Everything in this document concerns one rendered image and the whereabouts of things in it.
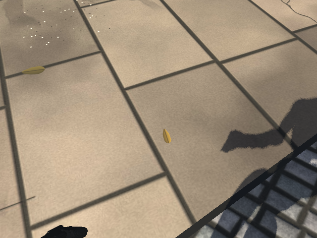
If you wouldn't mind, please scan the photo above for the left robot hand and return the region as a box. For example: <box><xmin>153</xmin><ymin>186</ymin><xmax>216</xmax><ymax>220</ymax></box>
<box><xmin>41</xmin><ymin>225</ymin><xmax>88</xmax><ymax>238</ymax></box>

